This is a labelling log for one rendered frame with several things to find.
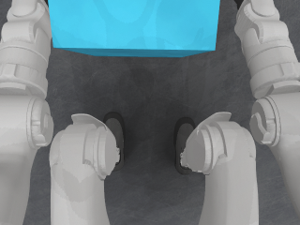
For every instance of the left robot upper arm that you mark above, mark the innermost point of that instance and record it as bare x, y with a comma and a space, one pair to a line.
25, 126

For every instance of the left robot shin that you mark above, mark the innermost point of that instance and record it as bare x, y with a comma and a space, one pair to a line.
79, 119

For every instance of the robot right hand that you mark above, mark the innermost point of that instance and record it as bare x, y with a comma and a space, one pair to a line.
238, 3

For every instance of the right robot upper arm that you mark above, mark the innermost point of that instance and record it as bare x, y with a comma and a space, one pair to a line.
275, 121

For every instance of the right robot forearm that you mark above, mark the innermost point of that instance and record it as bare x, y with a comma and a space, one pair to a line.
265, 43

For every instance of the left robot forearm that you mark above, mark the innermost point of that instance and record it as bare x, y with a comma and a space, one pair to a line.
25, 48

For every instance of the left robot thigh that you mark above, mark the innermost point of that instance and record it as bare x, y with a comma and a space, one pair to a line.
85, 158

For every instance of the carton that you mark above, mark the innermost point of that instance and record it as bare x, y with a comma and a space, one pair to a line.
135, 28

